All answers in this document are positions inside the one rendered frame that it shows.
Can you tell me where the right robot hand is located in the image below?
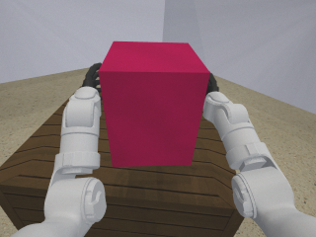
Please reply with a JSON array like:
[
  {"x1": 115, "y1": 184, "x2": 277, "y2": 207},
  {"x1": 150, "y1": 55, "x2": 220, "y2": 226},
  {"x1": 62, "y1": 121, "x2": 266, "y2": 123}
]
[{"x1": 205, "y1": 73, "x2": 219, "y2": 96}]

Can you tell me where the robot right forearm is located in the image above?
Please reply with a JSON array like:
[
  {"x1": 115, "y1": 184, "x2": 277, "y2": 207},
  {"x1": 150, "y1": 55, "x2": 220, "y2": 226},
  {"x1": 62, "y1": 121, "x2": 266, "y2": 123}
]
[{"x1": 202, "y1": 91, "x2": 295, "y2": 205}]

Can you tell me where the pedestal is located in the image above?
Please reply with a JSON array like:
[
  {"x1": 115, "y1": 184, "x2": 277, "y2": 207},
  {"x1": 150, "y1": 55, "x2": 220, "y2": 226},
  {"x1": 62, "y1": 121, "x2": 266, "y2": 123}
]
[{"x1": 0, "y1": 86, "x2": 245, "y2": 237}]

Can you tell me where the robot left upper arm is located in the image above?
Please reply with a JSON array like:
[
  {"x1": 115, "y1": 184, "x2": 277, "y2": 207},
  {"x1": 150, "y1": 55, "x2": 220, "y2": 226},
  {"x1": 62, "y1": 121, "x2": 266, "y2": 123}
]
[{"x1": 10, "y1": 177, "x2": 107, "y2": 237}]

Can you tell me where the robot left forearm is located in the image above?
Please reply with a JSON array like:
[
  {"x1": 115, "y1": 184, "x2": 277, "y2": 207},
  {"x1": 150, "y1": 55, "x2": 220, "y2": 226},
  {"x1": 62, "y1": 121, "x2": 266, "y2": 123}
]
[{"x1": 43, "y1": 86, "x2": 102, "y2": 217}]

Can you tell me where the left robot hand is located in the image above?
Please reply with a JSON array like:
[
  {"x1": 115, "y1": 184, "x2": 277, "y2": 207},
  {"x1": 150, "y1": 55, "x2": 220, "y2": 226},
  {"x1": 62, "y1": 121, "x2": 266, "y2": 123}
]
[{"x1": 82, "y1": 62, "x2": 103, "y2": 101}]

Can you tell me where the carton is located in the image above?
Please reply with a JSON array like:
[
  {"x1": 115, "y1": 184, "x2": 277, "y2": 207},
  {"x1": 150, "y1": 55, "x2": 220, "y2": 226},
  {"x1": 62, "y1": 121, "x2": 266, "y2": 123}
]
[{"x1": 98, "y1": 40, "x2": 210, "y2": 167}]

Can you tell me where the robot right upper arm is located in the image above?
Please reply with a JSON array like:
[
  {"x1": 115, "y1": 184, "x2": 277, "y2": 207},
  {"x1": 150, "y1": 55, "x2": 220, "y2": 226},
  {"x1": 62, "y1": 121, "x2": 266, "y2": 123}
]
[{"x1": 231, "y1": 166, "x2": 316, "y2": 237}]

